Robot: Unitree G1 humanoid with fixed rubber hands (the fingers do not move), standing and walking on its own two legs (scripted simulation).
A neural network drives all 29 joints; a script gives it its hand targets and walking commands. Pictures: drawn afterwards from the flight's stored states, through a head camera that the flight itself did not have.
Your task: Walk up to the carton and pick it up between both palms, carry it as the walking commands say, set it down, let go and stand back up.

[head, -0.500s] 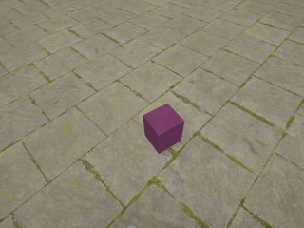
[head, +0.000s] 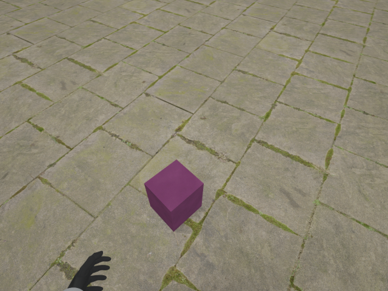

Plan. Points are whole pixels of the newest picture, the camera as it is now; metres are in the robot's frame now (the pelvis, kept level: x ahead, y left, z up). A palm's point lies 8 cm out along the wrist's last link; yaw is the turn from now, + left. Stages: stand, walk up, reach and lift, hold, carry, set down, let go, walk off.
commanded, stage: walk up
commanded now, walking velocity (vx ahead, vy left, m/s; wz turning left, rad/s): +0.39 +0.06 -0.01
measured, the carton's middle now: (175, 195) +0.68 +0.03 -0.65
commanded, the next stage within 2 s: none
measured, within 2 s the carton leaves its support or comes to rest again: neither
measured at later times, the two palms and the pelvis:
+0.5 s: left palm out of the picture +0.15 +0.30 -0.14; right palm (287, 261) +0.20 -0.23 -0.12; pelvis +0.12 +0.04 -0.01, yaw +0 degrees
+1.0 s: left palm (71, 247) +0.28 +0.26 -0.10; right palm (293, 259) +0.21 -0.25 -0.14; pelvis +0.18 +0.01 +0.00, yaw -1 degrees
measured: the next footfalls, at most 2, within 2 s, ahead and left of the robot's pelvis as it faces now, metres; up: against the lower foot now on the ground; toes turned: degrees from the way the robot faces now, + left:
right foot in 0.04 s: +0.10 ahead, -0.15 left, +0.00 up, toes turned -7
left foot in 0.42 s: +0.18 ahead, +0.14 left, +0.00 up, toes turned +2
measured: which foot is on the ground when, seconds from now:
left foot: down 0.00-0.04, up 0.06-0.40, down 0.42-0.90, up 0.92-1.00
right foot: up 0.00-0.02, down 0.04-0.42, up 0.44-0.88, down 0.90-1.00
